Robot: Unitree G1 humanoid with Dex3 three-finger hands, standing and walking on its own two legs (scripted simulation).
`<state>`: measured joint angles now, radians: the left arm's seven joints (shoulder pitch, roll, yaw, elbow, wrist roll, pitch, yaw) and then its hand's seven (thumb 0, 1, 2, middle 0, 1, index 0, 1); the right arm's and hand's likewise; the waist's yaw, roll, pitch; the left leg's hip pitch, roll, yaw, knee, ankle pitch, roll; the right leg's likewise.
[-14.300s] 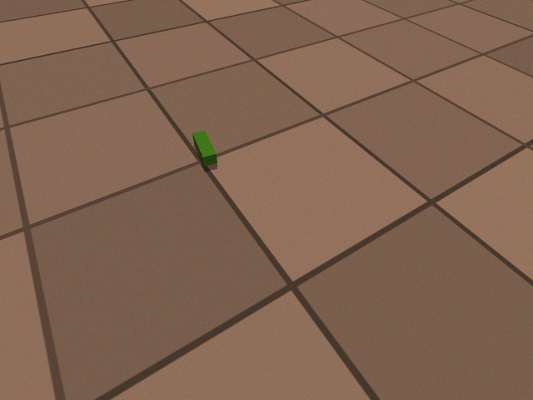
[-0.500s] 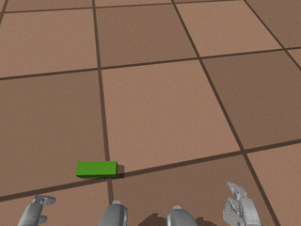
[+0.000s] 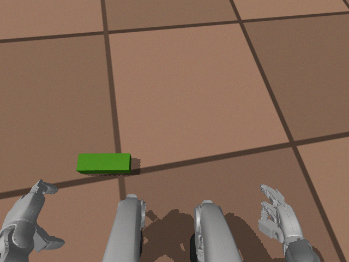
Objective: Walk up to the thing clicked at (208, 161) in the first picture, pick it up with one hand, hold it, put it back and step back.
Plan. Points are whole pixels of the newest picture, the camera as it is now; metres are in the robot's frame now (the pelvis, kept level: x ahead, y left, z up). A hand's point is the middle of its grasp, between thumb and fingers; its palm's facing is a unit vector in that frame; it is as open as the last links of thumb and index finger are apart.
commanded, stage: rise first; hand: left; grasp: from above
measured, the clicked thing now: (105, 163) +0.44 +0.28 -0.54
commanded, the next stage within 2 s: none
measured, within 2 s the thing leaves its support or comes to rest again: neither
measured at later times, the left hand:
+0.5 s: hand (73, 185) +0.31 +0.32 -0.31, palm faces -0.49 -0.21 -0.84, open 14.2 cm
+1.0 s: hand (81, 173) +0.36 +0.32 -0.38, palm faces -0.46 -0.04 -0.88, open 14.1 cm
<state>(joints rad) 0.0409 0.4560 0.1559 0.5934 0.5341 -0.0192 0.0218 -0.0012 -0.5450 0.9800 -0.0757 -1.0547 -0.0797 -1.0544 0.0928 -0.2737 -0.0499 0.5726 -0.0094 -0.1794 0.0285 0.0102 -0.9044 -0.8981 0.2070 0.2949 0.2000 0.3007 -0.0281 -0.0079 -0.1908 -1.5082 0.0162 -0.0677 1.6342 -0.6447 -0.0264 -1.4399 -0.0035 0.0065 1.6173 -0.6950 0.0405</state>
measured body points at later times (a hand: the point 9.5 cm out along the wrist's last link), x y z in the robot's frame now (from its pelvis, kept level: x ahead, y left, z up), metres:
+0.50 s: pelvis -0.07 +0.00 -0.18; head +0.14 +0.03 +0.22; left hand +0.33 +0.32 -0.26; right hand +0.03 -0.28 -0.30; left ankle +0.05 +0.13 -0.54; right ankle +0.03 -0.14 -0.54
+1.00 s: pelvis -0.06 +0.01 -0.22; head +0.16 +0.07 +0.16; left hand +0.38 +0.32 -0.33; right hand +0.03 -0.27 -0.34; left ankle +0.05 +0.13 -0.54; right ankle +0.03 -0.14 -0.53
